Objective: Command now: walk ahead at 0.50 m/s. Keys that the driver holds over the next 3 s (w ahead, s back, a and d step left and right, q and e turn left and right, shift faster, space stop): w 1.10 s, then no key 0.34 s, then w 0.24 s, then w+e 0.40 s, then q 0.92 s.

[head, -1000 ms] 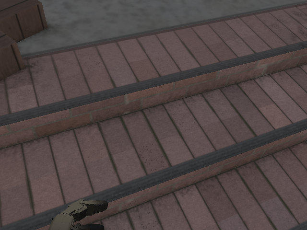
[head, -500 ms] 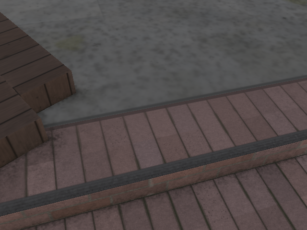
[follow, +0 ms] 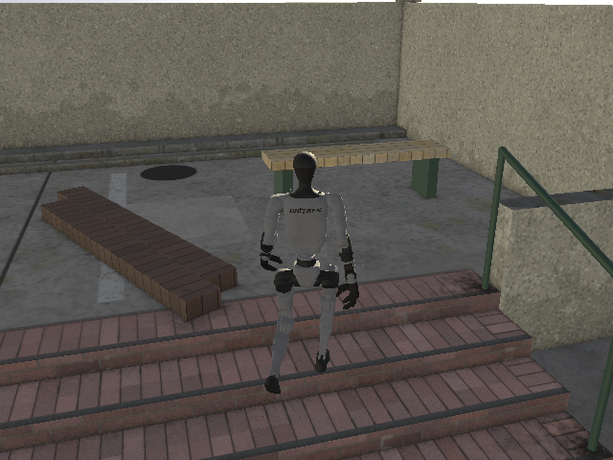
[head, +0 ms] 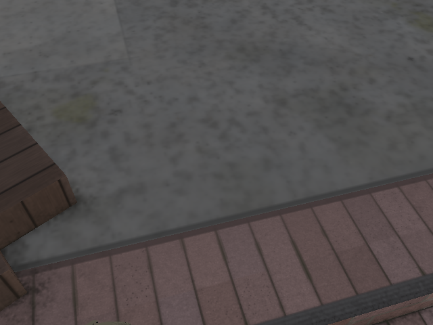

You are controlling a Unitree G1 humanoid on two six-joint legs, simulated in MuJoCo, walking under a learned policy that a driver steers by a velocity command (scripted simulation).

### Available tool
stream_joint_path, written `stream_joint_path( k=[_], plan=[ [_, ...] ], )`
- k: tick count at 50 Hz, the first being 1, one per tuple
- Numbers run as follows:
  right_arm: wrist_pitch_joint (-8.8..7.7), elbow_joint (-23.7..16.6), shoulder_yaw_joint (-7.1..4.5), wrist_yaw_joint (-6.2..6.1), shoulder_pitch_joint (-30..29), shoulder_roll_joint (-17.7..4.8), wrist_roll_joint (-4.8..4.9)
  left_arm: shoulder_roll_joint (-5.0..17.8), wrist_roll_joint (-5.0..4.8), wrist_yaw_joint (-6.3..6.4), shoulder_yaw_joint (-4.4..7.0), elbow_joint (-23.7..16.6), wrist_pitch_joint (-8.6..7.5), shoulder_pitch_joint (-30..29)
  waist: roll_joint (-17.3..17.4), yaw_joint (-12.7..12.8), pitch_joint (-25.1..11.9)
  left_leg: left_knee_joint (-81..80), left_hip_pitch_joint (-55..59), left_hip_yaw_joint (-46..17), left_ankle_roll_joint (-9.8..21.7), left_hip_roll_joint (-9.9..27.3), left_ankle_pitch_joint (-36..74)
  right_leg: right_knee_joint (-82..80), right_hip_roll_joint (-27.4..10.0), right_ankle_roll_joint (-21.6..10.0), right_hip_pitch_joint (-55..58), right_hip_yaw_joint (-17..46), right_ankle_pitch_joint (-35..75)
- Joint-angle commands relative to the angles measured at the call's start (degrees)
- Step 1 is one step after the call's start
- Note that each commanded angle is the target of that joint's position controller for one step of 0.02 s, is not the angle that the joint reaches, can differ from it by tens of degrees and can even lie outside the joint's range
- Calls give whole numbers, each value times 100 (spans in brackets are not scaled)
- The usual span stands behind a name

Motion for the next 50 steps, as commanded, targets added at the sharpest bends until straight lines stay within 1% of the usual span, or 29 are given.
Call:
stream_joint_path(
  k=[1, 2, 3, 5, 7, 9, 12, 15, 18, 20, 21, 23, 24, 25, 26, 27, 28, 29, 30, 31, 32, 33, 34, 35, 37, 38, 41, 46, 50],
  plan=[
    [-208, -1438, -7, 75, -1447, -80, 90, -109, 118, -89, 46, 816, -54, 1324, 43, 210, -117, 3325, -2961, 40, 568, 183, 109, -3981, -1606, -565, 2168, 3635, -255],
    [-122, -1518, 20, 50, -1317, 16, 126, -451, 242, -149, -33, 1021, -112, 1191, -1, -90, 0, 3362, -2916, -33, 775, 250, 277, -3946, -1279, -398, 1808, 2826, 98],
    [-72, -1550, 123, 80, -1078, 185, 125, -567, 227, -183, -32, 1191, -148, 1210, -103, -258, 80, 3530, -3052, -143, 929, 210, 462, -4030, -1096, -305, 1762, 2341, 556],
    [-1, -1557, 255, 66, -930, 392, 182, -504, 119, -174, 6, 1419, -174, 1317, -124, -423, 153, 3142, -3571, -205, 921, 160, 704, -4142, -863, -242, 1900, 1641, 864],
    [61, -1582, 220, 8, -1037, 93, 146, -254, 97, -156, 22, 1410, -239, 1161, -50, -512, 228, 1839, -3574, -7, 698, 246, 1254, -4519, -673, -177, 1750, 1056, 1306],
    [133, -1539, 251, 17, -1253, 162, 15, -89, 160, -75, 14, 1692, -257, 1716, -349, -333, 77, 2489, -3979, 491, 368, 166, 1444, -4529, -738, -308, 2069, 1070, 1736],
    [204, -1612, 319, 0, -1576, 375, 171, -58, 136, 27, -19, 1978, -159, 2492, -416, -87, 355, 4067, -5843, 274, 154, 292, 512, -4377, -1095, -465, 3150, 1678, 1199],
    [79, -2074, 433, 38, -2681, 515, 178, -149, 203, 125, -42, 2070, -11, 2968, -285, 294, 740, 4424, -7171, 347, 24, 401, -19, -4313, -1286, -499, 3895, 1887, 979],
    [-39, -2679, 591, 127, -3671, 587, 105, -171, 84, 335, -60, 2111, 103, 3132, -222, 449, 788, 2941, -6946, 1004, -139, 707, 347, -4633, -1118, -367, 3643, 1683, 874],
    [-61, -3011, 667, 178, -4070, 516, 31, 132, -22, 473, 30, 2071, 130, 2940, -275, 403, 585, 1328, -5347, 1610, -123, 986, 306, -5647, -1198, -443, 3087, 1470, 1627],
    [-79, -3100, 652, 189, -4456, 557, 48, 130, -167, 463, 61, 2167, 122, 3150, -306, 549, 614, 571, -4624, 1718, -61, 991, 118, -5842, -1233, -465, 3207, 1405, 2377],
    [-66, -2868, 543, 216, -3802, 434, 108, 411, -53, 321, 95, 2133, 100, 2976, -690, 175, 295, -427, -2783, 2324, 208, 387, -370, -5379, -1149, -519, 3409, 836, 5761],
    [-84, -2799, 416, 222, -3473, 221, 131, 647, -25, 281, 130, 2151, 99, 3037, -961, -101, -44, -732, -2427, 2514, 404, -2, -824, -4810, -1205, -496, 4185, 661, 8142],
    [-70, -2617, 294, 200, -2865, 5, 188, 848, 6, 273, 166, 2154, 145, 2955, -1363, -465, -298, -1388, -2031, 2403, 574, -238, -1032, -4186, -1366, -381, 4806, 703, 9508],
    [-44, -2358, 93, 190, -2024, -429, 203, 889, 40, 247, 175, 2081, 132, 2699, -1718, -915, -558, -2089, -1156, 1910, 798, -258, -719, -3235, -1277, -287, 4909, 697, 10060],
    [0, -2022, -103, 201, -832, -933, 72, 858, 51, 273, 168, 1832, 41, 2303, -1586, -1391, -1307, -2258, 578, 405, 1078, 357, -89, -1785, -1055, -190, 3912, 849, 8984],
    [52, -1612, -337, 154, -66, -1471, -125, -16, -75, 177, 51, 1696, -133, 2765, 1049, -1035, -2375, -4207, 2797, -2811, 2106, 1682, -1283, 619, 306, 198, 1502, 1138, 4057],
    [134, -1431, -298, -6, 175, -1336, -231, -30, 7, -18, 104, 1781, -327, 2604, 1366, -976, -2650, -5893, 2800, -4617, 1974, 2143, -1075, 2447, 873, 212, 1002, 2231, 867],
    [109, -1413, -155, -39, -473, -820, -210, -9, -179, -140, 210, 1459, -338, 2149, 1065, -611, -1481, -5877, 1738, -3760, 1583, 2117, -1213, 3435, 767, 161, 292, 2500, 731],
    [56, -1355, -19, 50, -991, -250, -114, -57, -213, -129, 175, 1087, -260, 1450, 343, -355, -583, -5547, 656, -2620, 1178, 1937, -1372, 3506, 418, -30, -55, 2092, 973],
    [4, -1063, 81, 136, -1149, 165, -150, -108, -176, -66, 192, 855, -155, 1008, -14, -137, -64, -5394, -346, -1644, 998, 1769, -1031, 3968, 253, -206, -85, 1800, 1178],
    [-110, -928, 136, 188, -1329, 399, -207, -60, -154, -26, 204, 731, -96, 1157, -51, 206, 30, -5459, -817, -849, 776, 1464, -766, 3775, 51, -393, 38, 1901, 1397],
    [-178, -781, 117, 214, -1372, 437, -203, -131, -199, -16, 180, 716, -35, 1395, 103, 417, 74, -5587, -864, -290, 649, 1212, -616, 3520, 20, -523, 66, 2016, 1557],
    [-218, -619, 120, 213, -1230, 412, -193, -262, -231, 8, 115, 735, 27, 1538, 374, 466, 146, -5757, -700, -138, 704, 1222, -339, 3928, 102, -594, -301, 2007, 1411],
    [-265, -438, 80, 224, -1161, 209, -83, -255, -179, 53, 66, 655, 89, 1545, 175, 676, 272, -5810, -786, 389, 531, 1040, 10, 3388, 85, -595, -684, 2157, 1741],
    [-265, -463, 27, 206, -1156, -61, -69, -125, -153, 68, 67, 635, 113, 1449, 105, 660, 323, -5987, -788, 746, 546, 909, 68, 2650, 92, -440, -759, 1933, 1940],
    [-273, -468, 13, -7, -945, -337, -77, 236, 41, 67, 148, 364, 53, 658, 368, 425, 66, -6517, -451, 858, 788, 901, 920, 1226, -140, 111, -530, 1313, 2609],
    [-243, -262, -83, -186, -116, -715, -5, 242, -128, 24, 201, 176, -24, -606, 248, -296, 154, -6734, 1493, 521, 831, 1393, 1343, -751, -450, 359, -1101, 1058, 2957],
    [-90, -226, -147, -162, 167, -765, 38, 231, -199, -42, 246, 131, -46, -1055, 399, -507, 556, -6801, 2275, 605, 881, 1587, 1159, -1989, -352, 363, -960, 896, 2494]
  ],
)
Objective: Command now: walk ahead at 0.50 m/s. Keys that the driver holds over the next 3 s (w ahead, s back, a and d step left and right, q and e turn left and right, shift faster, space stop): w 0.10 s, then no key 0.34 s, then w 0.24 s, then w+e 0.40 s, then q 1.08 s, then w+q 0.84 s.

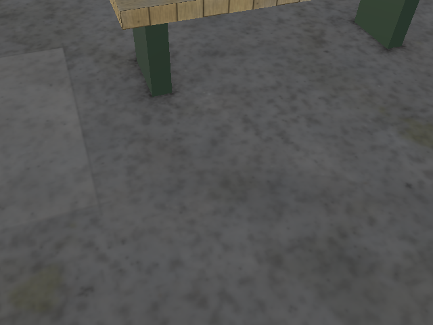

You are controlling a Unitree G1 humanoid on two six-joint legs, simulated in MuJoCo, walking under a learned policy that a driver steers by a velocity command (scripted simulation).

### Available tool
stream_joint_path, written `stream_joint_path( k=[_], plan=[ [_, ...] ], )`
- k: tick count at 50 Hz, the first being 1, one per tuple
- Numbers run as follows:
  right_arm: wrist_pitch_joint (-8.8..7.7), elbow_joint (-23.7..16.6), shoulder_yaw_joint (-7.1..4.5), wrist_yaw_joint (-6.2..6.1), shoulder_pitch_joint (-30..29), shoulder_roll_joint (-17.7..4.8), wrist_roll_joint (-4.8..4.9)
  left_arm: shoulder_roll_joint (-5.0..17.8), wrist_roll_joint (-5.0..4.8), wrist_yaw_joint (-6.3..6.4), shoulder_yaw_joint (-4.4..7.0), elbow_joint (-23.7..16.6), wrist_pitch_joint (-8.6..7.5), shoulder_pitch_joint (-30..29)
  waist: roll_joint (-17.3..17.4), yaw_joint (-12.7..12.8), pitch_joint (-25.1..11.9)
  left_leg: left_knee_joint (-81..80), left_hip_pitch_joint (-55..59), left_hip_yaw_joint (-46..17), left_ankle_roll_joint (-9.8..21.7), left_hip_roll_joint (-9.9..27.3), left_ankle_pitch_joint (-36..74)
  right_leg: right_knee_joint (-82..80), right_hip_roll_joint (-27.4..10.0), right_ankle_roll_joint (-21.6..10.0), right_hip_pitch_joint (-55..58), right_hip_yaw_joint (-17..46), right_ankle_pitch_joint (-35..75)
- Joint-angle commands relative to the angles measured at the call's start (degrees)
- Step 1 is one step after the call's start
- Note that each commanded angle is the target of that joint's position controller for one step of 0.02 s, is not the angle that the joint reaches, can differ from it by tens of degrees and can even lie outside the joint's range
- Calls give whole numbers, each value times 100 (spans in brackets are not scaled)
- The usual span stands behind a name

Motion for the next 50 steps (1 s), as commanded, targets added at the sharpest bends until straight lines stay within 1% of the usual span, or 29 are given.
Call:
stream_joint_path(
  k=[1, 3, 5, 6, 7, 8, 9, 10, 11, 12, 13, 14, 16, 19, 22, 25, 27, 31, 34, 35, 36, 37, 38, 39, 41, 42, 44, 46, 50],
  plan=[
    [75, -116, -246, -23, 371, -1004, 48, 306, -52, -55, 114, -563, -126, -1103, 640, -113, 870, -576, 715, -981, 819, 1774, 1439, -926, 11, 3, -532, -91, -301],
    [121, -126, -294, -32, 321, -1065, 63, 316, -50, -132, 122, -605, -153, -1204, 643, -82, 1004, -483, 797, -897, 803, 1833, 1605, -1338, 79, -83, -187, -144, -554],
    [157, -153, -350, -47, 158, -1182, 86, 441, -35, -184, 177, -587, -198, -1002, 760, 126, 894, -103, 872, -784, 712, 1821, 2769, -1696, 269, -279, 519, -269, -904],
    [180, -169, -372, -63, 65, -1229, 75, 597, 16, -187, 258, -496, -230, -639, 883, 335, 688, 391, 915, -726, 608, 1740, 3966, -1852, 458, -382, 1122, -367, -939],
    [221, -195, -390, -70, -74, -1265, 67, 805, 76, -165, 378, -254, -255, 103, 864, 714, 282, 1257, 843, -543, 440, 1494, 4875, -2127, 710, -506, 2054, -532, -675],
    [207, -283, -370, -68, -106, -1229, 28, 1107, 137, -98, 497, -25, -284, 926, 810, 993, -326, 2317, 151, -432, 209, 1206, 4653, -1946, 493, -670, 3538, -290, 211],
    [133, -524, -262, -69, -30, -940, -125, 1665, 310, -11, 608, 120, -282, 1828, -236, 1115, -1341, 4273, -1586, -310, -79, 591, 2287, -1383, -846, -1177, 5742, 1160, 2386],
    [6, -373, -89, -4, 654, -366, -76, 1630, 348, 22, 557, 124, -225, 1841, -1539, 818, -2204, 6023, -3121, -888, -417, -328, -2155, -2005, -2026, -2089, 6963, 3206, 3341],
    [-68, -263, -279, 17, 403, -1027, 76, 1208, 264, 34, 471, 44, -181, 1745, -753, 951, -2175, 6639, -3165, -1726, -378, -46, -2105, -2132, -1713, -1841, 6382, 2884, 3184],
    [-82, -453, -311, 12, -118, -1082, 196, 1027, 190, 70, 415, -69, -172, 1160, -556, 773, -1350, 6553, -3471, -1527, -367, 238, -1677, -2186, -1491, -1555, 5557, 1938, 3200],
    [-53, -516, -308, -30, -454, -1027, 136, 877, 146, 71, 361, -112, -190, 800, -108, 617, -896, 6268, -3418, -1340, -397, 478, -1291, -2425, -1238, -1400, 4781, 1437, 3080],
    [21, -561, -358, -82, -579, -1032, 74, 729, 128, 67, 321, -114, -219, 577, 17, 437, -576, 5945, -3212, -1226, -418, 641, -1012, -2691, -1050, -1297, 4135, 1100, 2833],
    [194, -549, -355, -131, -378, -797, 54, 559, 260, 52, 252, -5, -269, 474, -94, 153, -466, 5469, -2507, -1141, -430, 785, -662, -2987, -814, -1256, 3322, 688, 2832],
    [300, -610, -338, -201, -454, -634, 15, 729, 327, 108, 265, 99, -256, 370, -234, -12, -329, 4299, -2225, -1029, -539, 791, -250, -3070, -628, -1250, 2856, 229, 3175],
    [360, -681, -334, -220, -911, -697, -12, 911, 269, 187, 311, 187, -146, 467, -314, 152, -383, 3274, -1885, -934, -577, 764, 316, -3094, -547, -1133, 2835, 98, 2554],
    [462, -801, -400, -181, -1453, -944, 60, 1236, 144, 207, 459, 309, -45, 777, -346, 501, -53, 2952, -2203, -853, -479, 793, 216, -3722, -815, -1252, 2914, 774, -1363],
    [410, -966, -456, -162, -1902, -1075, 78, 1252, 91, 253, 501, 375, -24, 918, -410, 653, 376, 2764, -2824, -879, -352, 826, -63, -3973, -1041, -1278, 3232, 1351, -2713],
    [172, -946, -453, -64, -2084, -895, 100, 1199, 36, 313, 554, 453, -31, 1106, -164, 677, 409, 2137, -2863, -738, -117, 786, -338, -3809, -1110, -1186, 3839, 1460, -2815],
    [91, -540, -512, -35, -1385, -846, 78, 1052, -44, 286, 532, 373, 15, 828, -44, 271, 179, 1218, -1267, -411, 64, 480, 154, -3187, -581, -889, 3130, 922, -2634],
    [84, -381, -578, -59, -876, -1001, 60, 816, -20, 259, 463, 323, 0, 693, 128, 72, 26, 1123, -426, -789, 183, 747, 99, -2548, -299, -715, 2528, 700, -2385],
    [75, -260, -680, -113, -312, -1406, 32, 411, 20, 228, 357, 162, -52, 379, 963, -104, -52, 600, 461, -1937, 496, 1604, -148, -1025, 375, -344, 1397, -59, -2361],
    [76, -218, -804, -123, 39, -1824, 51, 398, 23, 229, 344, -37, -142, 294, 2047, -243, 99, 68, 1156, -3438, 1157, 2520, -571, 155, 877, -156, -203, -376, -3390],
    [-6, -273, -702, -131, 48, -1422, 9, 831, -21, 196, 457, 0, -197, 132, 1422, -311, 186, 49, 1127, -3614, 1266, 2682, -643, 1188, 522, -171, -675, 321, -3675],
    [-72, -371, -627, -123, -219, -1184, -29, 909, -121, 140, 495, 47, -204, 215, 1088, -115, 235, 55, 991, -3202, 1030, 2485, -663, 1594, 361, -259, -826, 672, -3140],
    [-112, -536, -588, -94, -816, -1115, 49, 831, -99, 119, 513, 121, -154, 301, 836, 162, 433, -240, 587, -2416, 705, 2263, -190, 1544, 134, -230, -828, 818, -2248],
    [-115, -547, -536, -86, -928, -965, 9, 809, -95, 120, 536, 132, -119, 304, 802, 251, 487, -338, 327, -1964, 572, 2113, 341, 1426, 90, -178, -588, 818, -1906],
    [-117, -471, -543, -93, -786, -964, -82, 667, -67, 107, 534, 158, -51, 357, 784, 278, 474, -376, 91, -1217, 484, 1870, 1288, 1336, 153, -55, -332, 663, -1357],
    [-112, -439, -568, -131, -712, -1081, -104, 554, -37, 91, 515, 66, 1, 188, 707, 261, 561, -436, -107, -699, 448, 1752, 1784, 930, 154, 14, -202, 536, -888],
    [-86, -390, -595, -210, -498, -1202, -34, 360, -1, -4, 427, -270, 60, -534, 717, 56, 785, -553, -275, -15, 356, 1684, 1885, -255, 127, 1, 332, 67, -221]
  ],
)
Over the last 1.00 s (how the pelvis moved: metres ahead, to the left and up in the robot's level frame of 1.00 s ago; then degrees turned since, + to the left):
0.54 0.03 0.21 -1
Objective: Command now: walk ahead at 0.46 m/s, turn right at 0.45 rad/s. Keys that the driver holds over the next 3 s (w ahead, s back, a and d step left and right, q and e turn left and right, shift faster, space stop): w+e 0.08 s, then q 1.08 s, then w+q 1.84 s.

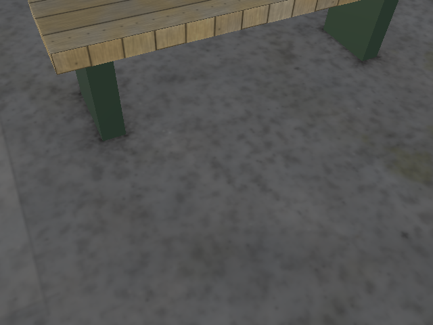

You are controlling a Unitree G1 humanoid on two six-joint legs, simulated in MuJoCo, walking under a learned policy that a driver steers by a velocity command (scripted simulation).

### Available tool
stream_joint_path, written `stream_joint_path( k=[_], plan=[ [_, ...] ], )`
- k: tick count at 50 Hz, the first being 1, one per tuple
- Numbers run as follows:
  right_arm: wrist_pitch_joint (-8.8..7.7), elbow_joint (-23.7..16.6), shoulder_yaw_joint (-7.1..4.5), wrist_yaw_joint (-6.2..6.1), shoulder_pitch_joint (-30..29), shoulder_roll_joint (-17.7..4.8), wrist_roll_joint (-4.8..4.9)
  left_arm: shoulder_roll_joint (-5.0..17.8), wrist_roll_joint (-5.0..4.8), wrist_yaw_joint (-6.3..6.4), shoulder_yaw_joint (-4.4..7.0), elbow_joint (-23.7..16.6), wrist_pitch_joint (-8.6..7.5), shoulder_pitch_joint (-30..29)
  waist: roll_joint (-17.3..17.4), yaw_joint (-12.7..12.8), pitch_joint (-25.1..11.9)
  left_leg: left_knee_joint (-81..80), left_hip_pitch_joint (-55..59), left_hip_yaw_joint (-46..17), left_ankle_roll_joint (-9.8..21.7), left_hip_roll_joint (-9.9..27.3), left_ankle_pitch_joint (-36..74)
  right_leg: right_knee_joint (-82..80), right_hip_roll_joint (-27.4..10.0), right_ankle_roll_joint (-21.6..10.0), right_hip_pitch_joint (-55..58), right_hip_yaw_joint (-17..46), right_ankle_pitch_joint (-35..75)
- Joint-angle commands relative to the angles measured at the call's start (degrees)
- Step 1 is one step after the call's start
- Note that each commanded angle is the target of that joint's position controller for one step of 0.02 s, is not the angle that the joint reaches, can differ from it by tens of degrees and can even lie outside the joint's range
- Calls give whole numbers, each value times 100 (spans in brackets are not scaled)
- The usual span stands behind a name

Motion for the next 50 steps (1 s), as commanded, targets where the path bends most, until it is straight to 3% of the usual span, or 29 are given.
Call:
stream_joint_path(
  k=[1, 4, 5, 7, 8, 9, 10, 11, 12, 13, 14, 15, 16, 17, 19, 23, 26, 32, 35, 36, 37, 38, 39, 40, 41, 42, 43, 45, 50],
  plan=[
    [-62, -288, -187, -68, -40, -952, 58, -39, 17, -94, -73, -665, -31, -957, 752, -83, 590, -638, -278, -206, 640, 1402, 2082, -642, -27, -31, 25, -360, 378],
    [19, -236, -244, -52, 76, -1064, 139, 11, 0, -182, -69, -865, 13, -1225, 753, -90, 742, -376, 235, -7, 596, 1598, 2620, -1006, 7, -222, 56, -562, -83],
    [59, -195, -243, -39, 78, -1069, 155, -2, 27, -195, -64, -901, 10, -1226, 754, -12, 750, -106, 225, 21, 588, 1618, 3586, -1162, 137, -321, 376, -677, -362],
    [128, -96, -259, -35, 71, -1210, 218, 172, 112, -193, 41, -794, -8, -615, 1026, 423, 375, 869, 262, -34, 533, 1606, 5877, -1386, 587, -539, 1478, -950, -784],
    [150, -76, -250, -17, -68, -1268, 263, 414, 120, -170, 178, -502, -33, 304, 974, 927, -95, 1823, 100, 2, 392, 1395, 6014, -2058, 759, -718, 2655, -964, -41],
    [115, -107, -220, 14, -78, -1213, 246, 838, 167, -58, 315, -288, -32, 973, 780, 1185, -578, 2991, -959, -39, 157, 1067, 4846, -2046, 346, -911, 4274, -462, 1538],
    [21, -259, -13, 130, 296, -554, -21, 1390, 315, 72, 347, -149, -15, 1463, -870, 879, -1574, 5432, -3106, -155, -170, 162, -1190, -1382, -1545, -1703, 6632, 1429, 4589],
    [-93, -30, 3, 173, 735, -594, 268, 1210, 329, 69, 249, -221, -27, 1713, -875, 1020, -2927, 6705, -3317, -1722, -224, -318, -2654, -2047, -2370, -2404, 6824, 2890, 4513],
    [-87, -115, -158, 158, 142, -986, 483, 962, 296, 54, 192, -258, -31, 1334, -350, 1031, -2315, 6758, -3476, -1869, -185, 43, -2225, -2273, -1983, -2052, 5997, 1905, 4287],
    [-30, -282, -129, 98, -278, -851, 448, 682, 188, 49, 116, -292, -77, 726, -226, 791, -1454, 6317, -3741, -1568, -171, 329, -1747, -2456, -1685, -1690, 5155, 1210, 3572],
    [68, -252, -150, 8, -459, -772, 326, 430, 163, 38, 36, -316, -140, 302, 91, 594, -918, 6025, -3570, -1435, -202, 509, -1397, -2754, -1450, -1448, 4249, 828, 3045],
    [205, -225, -186, -63, -324, -718, 247, 282, 186, 36, 4, -300, -188, -3, 44, 345, -688, 5833, -3141, -1408, -209, 626, -1122, -3019, -1312, -1322, 3516, 489, 2700],
    [334, -181, -187, -88, -115, -606, 241, 249, 273, 21, -6, -269, -214, -140, -35, 191, -599, 5743, -2694, -1388, -192, 634, -929, -3242, -1254, -1260, 2980, 252, 2462],
    [414, -181, -190, -108, 15, -503, 233, 265, 340, 29, -9, -249, -240, -241, -66, 81, -509, 5660, -2519, -1340, -206, 584, -811, -3387, -1233, -1284, 2660, 61, 2419],
    [511, -346, -240, -153, -79, -564, 202, 425, 378, 117, 15, -217, -240, -362, -161, -13, -349, 5434, -2685, -1313, -261, 540, -553, -3576, -1257, -1332, 2440, -259, 2293],
    [630, -724, -277, -117, -619, -697, 142, 587, 303, 339, 58, -130, -116, -347, -214, 98, -278, 4522, -3078, -1253, -318, 651, 219, -3770, -1270, -1234, 2763, -623, 1065],
    [691, -982, -257, -42, -1042, -690, 144, 707, 261, 429, 96, -77, -13, -341, -260, 237, -156, 3901, -3058, -1081, -306, 655, 330, -3861, -1339, -1193, 2934, -769, 390],
    [759, -1419, -276, 143, -1481, -795, 178, 981, 134, 440, 195, -37, 231, -214, -342, 381, -159, 2873, -2849, -661, -119, 433, -370, -3268, -1625, -985, 3661, -850, 581],
    [745, -1420, -307, 233, -1102, -813, 153, 974, -14, 440, 211, -2, 321, -223, -270, 128, -288, 1440, -1932, -401, 211, 124, 514, -2405, -1436, -477, 3660, -1117, 661],
    [720, -1370, -432, 178, -828, -1160, 122, 818, 44, 410, 192, 108, 337, 110, 288, 121, -407, 910, -1217, -875, 462, 209, 1800, -1526, -1034, -83, 3282, -1416, 202],
    [691, -1411, -606, 67, -499, -1874, 58, 529, 280, 362, 110, -131, 302, -163, 1762, 170, -515, 1003, -85, -2624, 1029, 1444, 4499, 288, -324, 411, 1603, -1811, -1768],
    [606, -1512, -560, 97, -461, -1985, -91, 401, 285, 357, 66, -432, 254, -634, 2155, 79, -813, 874, 208, -3942, 2176, 2245, 5088, 1587, 455, 653, 331, -958, -3887],
    [494, -1574, -506, 162, -479, -1765, -85, 649, 185, 321, 128, -425, 239, -827, 1312, -29, -1010, 827, 302, -3573, 2146, 2036, 4885, 2220, 365, 585, 135, -264, -3740],
    [424, -1628, -483, 135, -765, -1665, -12, 653, 74, 316, 138, -409, 225, -823, 1078, 137, -871, 865, 220, -3051, 1787, 1692, 4443, 2220, 280, 484, -40, -112, -3172],
    [418, -1706, -458, 93, -1069, -1540, 102, 667, 104, 360, 155, -297, 222, -716, 749, 281, -775, 886, 45, -2765, 1466, 1425, 3955, 1986, 179, 461, -49, -27, -2726],
    [448, -1769, -406, 46, -1274, -1386, 193, 794, 157, 401, 196, -292, 228, -713, 785, 364, -717, 834, -168, -2670, 1330, 1337, 3691, 1779, 132, 467, 64, 27, -2449],
    [479, -1817, -376, 14, -1335, -1336, 181, 791, 169, 400, 206, -293, 233, -676, 846, 435, -754, 796, -402, -2614, 1317, 1249, 3681, 1768, 198, 481, 331, 7, -2264],
    [489, -1871, -383, -23, -1268, -1378, 131, 684, 138, 398, 182, -308, 230, -605, 871, 452, -800, 741, -465, -2620, 1323, 1159, 3510, 1402, 307, 498, 492, 26, -2024],
    [564, -1980, -420, -93, -1229, -1518, 139, 575, 122, 402, 125, -375, 236, -749, 1034, 325, -647, 668, -760, -2920, 1266, 1013, 2245, 156, 442, 612, 856, 133, -1801]
  ],
)
Over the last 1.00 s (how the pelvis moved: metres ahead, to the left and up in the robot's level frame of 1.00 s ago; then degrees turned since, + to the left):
0.37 -0.03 0.00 -7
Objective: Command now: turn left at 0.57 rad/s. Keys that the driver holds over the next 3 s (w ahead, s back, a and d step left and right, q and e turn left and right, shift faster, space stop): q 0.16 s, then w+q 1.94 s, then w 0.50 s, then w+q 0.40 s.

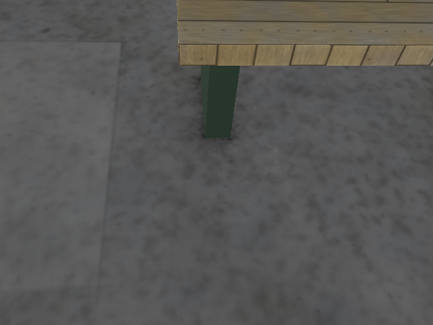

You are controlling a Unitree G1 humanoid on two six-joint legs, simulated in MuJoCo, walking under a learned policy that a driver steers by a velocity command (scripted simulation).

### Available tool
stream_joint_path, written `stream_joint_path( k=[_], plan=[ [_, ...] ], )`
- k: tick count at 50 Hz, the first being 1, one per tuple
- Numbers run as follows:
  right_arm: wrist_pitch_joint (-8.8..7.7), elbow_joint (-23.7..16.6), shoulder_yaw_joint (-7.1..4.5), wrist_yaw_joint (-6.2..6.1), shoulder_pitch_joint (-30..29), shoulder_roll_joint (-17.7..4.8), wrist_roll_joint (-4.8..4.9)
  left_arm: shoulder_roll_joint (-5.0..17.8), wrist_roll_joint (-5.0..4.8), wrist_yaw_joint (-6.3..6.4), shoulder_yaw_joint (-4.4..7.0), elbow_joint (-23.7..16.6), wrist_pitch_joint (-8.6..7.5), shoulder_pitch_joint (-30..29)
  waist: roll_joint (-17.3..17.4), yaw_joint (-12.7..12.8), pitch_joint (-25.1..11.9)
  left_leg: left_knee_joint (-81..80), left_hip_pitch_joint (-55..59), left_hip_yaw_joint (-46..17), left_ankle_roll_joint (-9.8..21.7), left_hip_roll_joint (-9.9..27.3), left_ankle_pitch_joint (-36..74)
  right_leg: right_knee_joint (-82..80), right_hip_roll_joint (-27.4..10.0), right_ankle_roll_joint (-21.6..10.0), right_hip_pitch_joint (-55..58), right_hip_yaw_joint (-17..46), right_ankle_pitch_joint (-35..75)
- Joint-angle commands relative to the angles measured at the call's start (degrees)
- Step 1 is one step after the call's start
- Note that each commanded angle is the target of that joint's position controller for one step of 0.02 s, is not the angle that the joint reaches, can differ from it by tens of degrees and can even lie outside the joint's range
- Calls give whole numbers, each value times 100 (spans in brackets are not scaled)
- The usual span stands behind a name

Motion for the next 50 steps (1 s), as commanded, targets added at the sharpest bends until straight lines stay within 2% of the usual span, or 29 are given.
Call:
stream_joint_path(
  k=[1, 4, 7, 8, 9, 10, 11, 12, 13, 14, 16, 17, 19, 23, 26, 29, 31, 32, 33, 34, 35, 36, 37, 38, 39, 41, 43, 47, 50],
  plan=[
    [-21, -468, -261, -62, -133, -1031, -8, 334, -7, -6, 48, -327, -58, -73, 919, 13, -924, -513, 951, -1554, 978, 1330, 1379, -566, 45, 59, 11, 102, 136],
    [34, -565, -249, -47, -228, -1017, -23, 377, -26, -59, 52, -348, -108, -21, 1021, -13, -848, -476, 708, -1853, 960, 1236, 1021, -1047, 143, 37, 372, 122, 63],
    [87, -680, -231, -40, -319, -1001, -10, 435, -55, -141, 62, -361, -209, 165, 1144, 22, -895, -287, 784, -2213, 896, 1163, 1272, -1691, 223, -54, 743, 127, -7],
    [113, -728, -218, -48, -394, -986, 14, 440, -60, -175, 67, -340, -244, 315, 1153, 114, -914, -170, 768, -2260, 818, 1083, 1381, -2138, 243, -108, 998, 86, 181],
    [146, -786, -197, -64, -490, -955, 60, 452, -59, -218, 79, -275, -280, 632, 1097, 304, -1025, -56, 557, -2191, 660, 909, 816, -2882, 229, -205, 1571, -14, 656],
    [166, -824, -155, -80, -451, -811, 66, 617, -33, -233, 142, -178, -284, 957, 841, 392, -1068, 241, -52, -1977, 386, 610, -261, -3358, -140, -379, 2365, 181, 954],
    [176, -797, -48, -68, -159, -362, 20, 958, 56, -198, 216, -152, -238, 1231, -415, 258, -1198, 1677, -1116, -1044, 25, -97, -2048, -3682, -1441, -831, 3216, 1409, 385],
    [80, -1052, -113, -30, -167, -602, 76, 1321, 223, -221, 263, -172, -238, 1257, -1580, 151, -765, 2687, -2450, -407, -91, -517, -2539, -4208, -2304, -1719, 2986, 3088, -524],
    [-11, -1051, -194, 14, -377, -979, 46, 1071, 227, -192, 219, -385, -304, 903, -1256, 175, -425, 3409, -2679, -561, -146, 27, -2035, -4399, -2359, -1883, 2662, 3147, -1454],
    [-23, -973, -256, 54, -350, -1126, 40, 823, 125, -126, 164, -481, -323, 597, -1028, 87, -248, 3664, -2707, -446, -207, 160, -1536, -4414, -2025, -1589, 2514, 2524, -1515],
    [2, -852, -234, 95, -193, -925, -27, 653, -12, -30, 104, -533, -343, 561, -772, 103, -162, 4087, -2780, -222, -412, 309, -944, -4439, -1621, -1247, 2581, 1713, -1087],
    [-9, -869, -192, 131, -216, -770, -13, 628, -3, -11, 81, -515, -374, 721, -656, 165, -137, 4242, -2738, -99, -463, 370, -704, -4504, -1525, -1202, 2532, 1372, -815],
    [-58, -972, -112, 166, -342, -547, 38, 627, 26, -27, 84, -453, -433, 1088, -583, 322, -89, 4122, -2836, 86, -530, 469, -390, -4585, -1455, -1205, 2642, 892, -426],
    [-128, -1227, -23, 230, -640, -410, 65, 807, 26, -76, 132, -442, -487, 1478, -640, 518, -60, 3105, -2678, 234, -616, 677, -79, -4662, -1573, -1300, 2863, 308, 164],
    [-146, -1354, 38, 325, -745, -326, 78, 1011, -21, -140, 196, -463, -492, 1484, -715, 528, 44, 2230, -1998, 489, -519, 747, -184, -4655, -1626, -1259, 2577, -181, 438],
    [-117, -1407, 36, 397, -704, -398, 101, 1140, -130, -230, 248, -440, -471, 1525, -681, 489, 162, 1651, -1448, 737, -295, 722, -570, -4513, -1756, -1203, 2512, -422, 392],
    [-101, -1389, -3, 420, -482, -473, 106, 1208, -190, -281, 271, -403, -409, 1503, -615, 311, 161, 1159, -924, 973, -54, 548, -690, -4139, -1841, -1130, 2522, -581, 785],
    [-99, -1243, -85, 418, -5, -565, 88, 1212, -206, -289, 264, -413, -386, 1402, -521, 1, -43, 753, -117, 1215, 90, 268, -495, -3483, -1727, -1015, 2330, -856, 1696],
    [-85, -964, -287, 374, 837, -894, 104, 976, -151, -291, 180, -390, -392, 1544, -167, -350, -572, 567, 1197, 1267, 271, -47, -397, -2140, -1396, -820, 1979, -1311, 2719],
    [-68, -809, -482, 279, 1886, -1443, 135, 627, 44, -282, 41, -580, -430, 1454, 869, -797, -1064, 211, 2702, -407, 692, 902, -689, 122, -996, -427, 557, -1603, 1623],
    [-179, -962, -486, 285, 1841, -2090, 141, 112, 155, -296, -140, -1098, -633, 1382, 2400, -398, -1563, -841, 3783, -3807, 1759, 2132, -1680, 1847, 55, -161, -1684, -718, -1374],
    [-310, -987, -316, 346, 1841, -1453, 95, 733, -127, -340, -13, -1097, -790, 838, 1302, -746, -1490, -1291, 3637, -3962, 1766, 2282, -1982, 2445, -172, -283, -2301, 38, -947],
    [-383, -936, -199, 358, 1640, -1173, 29, 856, -240, -378, 16, -1136, -864, 711, 1144, -569, -980, -1157, 3172, -3289, 1585, 2164, -1559, 2342, -404, -481, -2455, 12, -438],
    [-390, -998, -125, 357, 1268, -968, 29, 786, -115, -356, -10, -1038, -881, 785, 634, -335, -743, -1053, 2474, -2629, 1398, 1914, -1005, 1910, -630, -513, -2060, 26, 32],
    [-366, -1062, -67, 342, 882, -834, 11, 760, 33, -343, 0, -968, -858, 854, 545, -104, -522, -1096, 1810, -2060, 1255, 1630, -472, 1366, -761, -473, -1597, 50, 385],
    [-386, -1106, -29, 275, 539, -799, -66, 708, 76, -374, 7, -898, -748, 946, 658, 148, -410, -1312, 1151, -1600, 1198, 1357, 360, 936, -732, -353, -1035, -28, 789],
    [-425, -988, -48, 193, 615, -886, -24, 604, 124, -363, -30, -896, -674, 806, 497, 181, -348, -1367, 962, -1251, 1209, 1228, 1059, 422, -582, -179, -964, -123, 1204],
    [-414, -674, -90, 82, 1038, -964, 73, 288, 77, -403, -185, -1146, -694, -184, 576, -130, -126, -1247, 774, -853, 944, 921, 1230, -1504, -203, -73, -580, -181, 2421],
    [-395, -480, -124, 61, 1345, -1035, 131, 319, -18, -492, -202, -1327, -735, -722, 635, -320, -24, -1155, 856, -1114, 871, 1026, 912, -2219, -25, -140, -253, -136, 2673]
  ],
)
Over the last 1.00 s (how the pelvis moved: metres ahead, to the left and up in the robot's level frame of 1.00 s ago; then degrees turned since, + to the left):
0.21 -0.01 0.00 20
